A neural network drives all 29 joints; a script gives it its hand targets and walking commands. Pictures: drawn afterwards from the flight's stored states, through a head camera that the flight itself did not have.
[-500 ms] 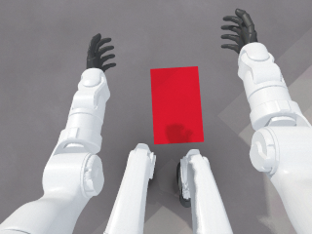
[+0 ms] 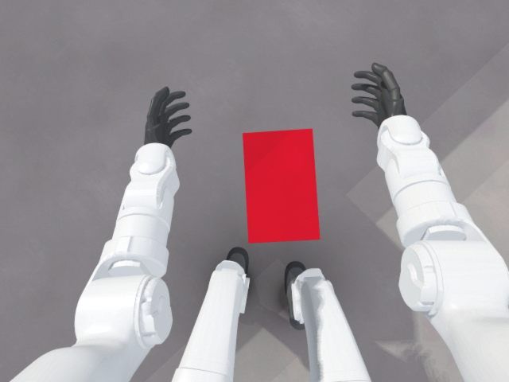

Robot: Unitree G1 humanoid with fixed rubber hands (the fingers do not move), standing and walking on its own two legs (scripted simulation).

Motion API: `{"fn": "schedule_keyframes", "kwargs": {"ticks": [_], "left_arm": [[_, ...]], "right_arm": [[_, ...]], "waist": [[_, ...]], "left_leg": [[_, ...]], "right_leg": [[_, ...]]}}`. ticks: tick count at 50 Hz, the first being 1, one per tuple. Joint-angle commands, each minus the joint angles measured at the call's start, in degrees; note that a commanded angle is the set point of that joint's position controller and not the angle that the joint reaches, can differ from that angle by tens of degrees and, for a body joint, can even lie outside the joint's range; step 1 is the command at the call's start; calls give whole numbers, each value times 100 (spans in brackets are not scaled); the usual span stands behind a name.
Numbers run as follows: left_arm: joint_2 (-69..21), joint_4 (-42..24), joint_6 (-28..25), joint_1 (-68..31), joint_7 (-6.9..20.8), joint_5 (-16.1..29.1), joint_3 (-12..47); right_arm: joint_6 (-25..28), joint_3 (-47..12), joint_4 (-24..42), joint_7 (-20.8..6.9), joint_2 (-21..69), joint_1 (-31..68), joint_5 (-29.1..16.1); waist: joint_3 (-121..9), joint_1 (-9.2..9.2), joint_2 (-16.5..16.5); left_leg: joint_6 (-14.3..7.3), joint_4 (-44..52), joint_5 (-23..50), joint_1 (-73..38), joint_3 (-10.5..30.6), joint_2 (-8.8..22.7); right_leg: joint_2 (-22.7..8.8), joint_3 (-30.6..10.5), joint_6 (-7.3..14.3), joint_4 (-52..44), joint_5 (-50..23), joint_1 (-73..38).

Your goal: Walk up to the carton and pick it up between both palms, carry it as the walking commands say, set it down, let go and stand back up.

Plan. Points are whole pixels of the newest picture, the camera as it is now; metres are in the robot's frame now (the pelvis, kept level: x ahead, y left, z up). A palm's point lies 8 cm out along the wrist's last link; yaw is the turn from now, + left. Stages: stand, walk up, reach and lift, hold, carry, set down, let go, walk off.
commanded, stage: let go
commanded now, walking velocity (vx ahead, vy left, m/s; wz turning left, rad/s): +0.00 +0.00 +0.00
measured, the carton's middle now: (278, 189) +0.39 +0.00 -0.53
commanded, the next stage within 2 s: stand in 1.16 s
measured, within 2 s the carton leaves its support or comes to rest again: neither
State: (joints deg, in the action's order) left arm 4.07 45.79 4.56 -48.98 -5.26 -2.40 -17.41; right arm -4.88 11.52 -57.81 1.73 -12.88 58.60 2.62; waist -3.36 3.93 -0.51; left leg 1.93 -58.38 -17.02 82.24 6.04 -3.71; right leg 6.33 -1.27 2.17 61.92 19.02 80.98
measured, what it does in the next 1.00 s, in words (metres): rises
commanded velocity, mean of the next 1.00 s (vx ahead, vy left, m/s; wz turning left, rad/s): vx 0.00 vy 0.00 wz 0.00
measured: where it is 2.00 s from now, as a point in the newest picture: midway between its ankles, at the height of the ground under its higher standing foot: (264, 299)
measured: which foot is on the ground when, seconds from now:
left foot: down 0.00-1.00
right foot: down 0.00-1.00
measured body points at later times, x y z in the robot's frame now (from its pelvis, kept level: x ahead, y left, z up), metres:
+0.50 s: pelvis +0.03 +0.01 +0.08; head +0.10 +0.01 +0.52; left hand +0.25 +0.23 -0.01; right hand +0.29 -0.20 -0.01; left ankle +0.07 +0.12 -0.64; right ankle +0.03 -0.09 -0.64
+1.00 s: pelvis +0.04 +0.00 +0.10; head +0.05 +0.00 +0.55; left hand +0.21 +0.23 +0.02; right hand +0.22 -0.23 +0.02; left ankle +0.07 +0.12 -0.64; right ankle +0.03 -0.09 -0.64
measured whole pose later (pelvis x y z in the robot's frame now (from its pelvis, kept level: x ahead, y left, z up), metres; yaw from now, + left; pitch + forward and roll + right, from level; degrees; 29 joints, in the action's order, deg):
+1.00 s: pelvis +0.04 +0.00 +0.10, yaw +1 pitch -6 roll +1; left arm 10.2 27.4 8.2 10.6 4.9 -2.7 -3.8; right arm -5.5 6.3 -31.2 -2.5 -8.6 -9.6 3.1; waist 6.9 0.0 1.3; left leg 0.5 -28.4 -13.6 8.7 6.2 -3.1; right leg 3.8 -2.1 2.9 29.2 17.9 5.2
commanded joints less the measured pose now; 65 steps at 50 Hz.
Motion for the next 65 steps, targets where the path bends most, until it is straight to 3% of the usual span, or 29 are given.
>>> {"fn": "schedule_keyframes", "kwargs": {"ticks": [1, 2, 5, 10, 11, 13, 15, 17, 18, 19, 23, 26, 30, 31, 32, 35, 38, 40, 42, 44, 50, 52, 54, 56, 57, 58, 60, 63, 65], "left_arm": [[829, -2219, -271, 69, 274, -404, 440], [874, -2442, -201, 408, 355, -366, 501], [864, -2704, -54, 1351, 519, -337, 823], [902, -1914, -201, 3065, 585, -412, 900], [792, -1956, -252, 3298, 605, -314, 1007], [733, -1865, -294, 3338, 662, -179, 1235], [752, -1901, -428, 3705, 677, -57, 1232], [777, -1953, -466, 4107, 688, 10, 1421], [857, -1849, -485, 4083, 724, 182, 1476], [882, -1947, -475, 4565, 718, 131, 1486], [1043, -2283, -442, 4537, 715, 252, 1479], [1168, -2735, -369, 4702, 803, 231, 1474], [1290, -2578, -152, 5185, 950, 206, 1388], [1351, -2688, -121, 5250, 964, 145, 1389], [1352, -2826, -76, 5316, 1001, 129, 1365], [1416, -3182, 4, 5403, 1055, 79, 1345], [1445, -3099, 78, 5402, 1078, 119, 1375], [1469, -3136, 136, 5331, 1053, 32, 1383], [1522, -3157, 178, 5487, 1061, 42, 1333], [1481, -3062, 212, 5464, 1011, 55, 1365], [1439, -3135, 486, 5503, 792, 0, 1206], [1445, -3138, 603, 5415, 731, 10, 1203], [1429, -3014, 628, 5403, 686, 23, 1302], [1470, -2944, 677, 5506, 627, 102, 1318], [1508, -2968, 686, 5507, 600, 92, 1305], [1901, -2036, 345, 5372, 413, 24, 1138], [2134, -1796, 65, 5505, 344, -45, 1094], [2090, -1651, -201, 5423, 364, -85, 1081], [2055, -1543, -298, 5417, 388, -71, 1108]], "right_arm": [[188, 98, 2684, 395, -177, 67, 480], [111, 144, 2870, 434, -401, -265, 615], [-38, -339, 3066, 336, 13, -1414, 434], [245, -540, 2768, 176, 344, -3181, 114], [266, -520, 2701, 106, 240, -3530, 185], [275, -724, 2153, 36, 451, -4003, -8], [464, -674, 2485, 28, 215, -4126, -29], [492, -667, 2277, 3, 239, -4803, -89], [531, -718, 2545, -23, 119, -4464, -126], [505, -785, 2609, -55, 143, -5051, -135], [503, -857, 3002, -131, -51, -5019, -170], [523, -907, 3469, -200, -165, -5195, -185], [358, -1000, 3681, -194, -304, -5909, -120], [335, -972, 3627, -210, -260, -6136, -121], [285, -945, 3691, -234, -278, -6243, -22], [209, -947, 3874, -302, -239, -6663, -73], [152, -1063, 3980, -336, -186, -6709, -171], [117, -995, 4006, -375, -166, -6468, -187], [81, -933, 4057, -381, -235, -6628, -149], [35, -922, 3920, -407, -229, -6564, -170], [133, -883, 3837, -364, -315, -6818, -234], [115, -898, 3619, -318, -254, -7000, -287], [128, -866, 3667, -311, -336, -6819, -232], [131, -978, 3549, -282, -216, -7003, -319], [140, -955, 3538, -294, -259, -7071, -310], [147, -602, 2686, -134, -1079, -6746, 85], [227, -525, 2602, -47, -1078, -6821, 68], [311, -572, 2419, -69, -901, -6860, 116], [361, -583, 2357, -76, -837, -6811, 54]], "waist": [[-7190, -306, 794], [-6989, -443, 740], [-5586, -334, 341], [-4591, -26, 55], [-4296, -215, -36], [-3165, -219, -70], [-3196, -332, 45], [-2598, -403, -280], [-2264, -394, 107], [-2139, -337, -112], [-642, -295, 133], [-121, -253, 143], [633, -419, 795], [804, -441, 502], [698, -499, 888], [822, -583, 679], [1199, -601, 1051], [1121, -495, 558], [984, -591, 741], [940, -457, 279], [85, -524, 292], [114, -548, 0], [282, -589, 420], [-164, -606, 369], [-150, -649, 333], [548, -273, 560], [638, -407, 491], [276, -483, 317], [-87, -487, 133]], "left_leg": [[26, 378, 2614, -2472, -718, -151], [43, 545, 2101, -2662, -736, -118], [-44, 977, 1677, -3687, -667, 4], [-102, 1312, 3205, -5167, -339, 113], [-72, 1554, 2670, -5477, -314, 190], [-80, 1764, 2219, -5720, -307, 223], [-67, 1771, 2490, -5971, -283, 230], [-55, 2016, 2273, -6293, -325, 222], [-105, 2128, 1792, -6237, -300, 260], [-56, 2315, 1729, -6543, -370, 241], [-83, 2755, 496, -6542, -499, 242], [-22, 2900, 128, -7340, -592, 155], [22, 2802, 351, -8205, -774, -11], [23, 2882, 494, -8366, -770, 4], [22, 2850, 611, -8569, -794, -42], [44, 2823, 913, -9037, -877, -94], [21, 2744, 1039, -9079, -885, -141], [8, 2911, 916, -9034, -843, -56], [10, 2851, 1057, -9071, -838, -54], [-27, 3050, 1067, -8864, -861, -20], [-88, 3140, 1205, -8401, -713, 25], [-93, 3153, 1136, -8212, -614, 24], [-119, 3101, 1021, -8116, -582, 65], [-132, 3054, 1132, -7977, -537, 42], [-112, 3046, 1031, -8000, -464, 55], [-83, 2938, 860, -6977, -135, 348], [-219, 2817, 25, -6846, -25, 349], [-330, 2759, -335, -6870, -46, 321], [-307, 2816, 97, -7035, 16, 426]], "right_leg": [[-382, -595, -423, -300, -5615, -6170], [-443, -619, -429, -551, -4977, -6382], [-393, -331, -399, -1226, -2925, -5569], [-400, -275, -363, -1611, -3794, -5032], [-389, -260, -332, -1950, -2943, -5018], [-371, -83, -376, -2270, -1940, -4277], [-400, -196, -361, -2420, -2245, -4689], [-446, -188, -336, -2647, -2022, -4797], [-460, -172, -374, -2740, -1540, -4803], [-475, -158, -345, -2880, -1458, -5052], [-562, -172, -302, -3306, -256, -5340], [-688, -160, -193, -3753, 398, -5233], [-1081, -282, -123, -4513, 1065, -5043], [-1045, -280, -93, -4567, 868, -5038], [-1059, -280, -142, -4644, 860, -5159], [-1107, -312, -88, -4834, 642, -5219], [-1169, -355, -105, -4986, 645, -5259], [-1055, -295, -103, -4800, 382, -5549], [-1100, -331, -147, -4786, 188, -5725], [-911, -239, -186, -4574, -348, -6068], [-734, -163, -364, -4058, -1456, -6952], [-733, -212, -337, -3991, -1504, -7069], [-662, -145, -363, -3931, -1458, -7012], [-707, -119, -324, -3861, -1760, -7301], [-684, -106, -323, -3850, -1605, -7190], [-693, -394, -365, -4006, -305, -6683], [-824, -738, -238, -4286, 1139, -6423], [-942, -913, -126, -4369, 1508, -6531], [-944, -843, -91, -4124, 946, -6735]]}}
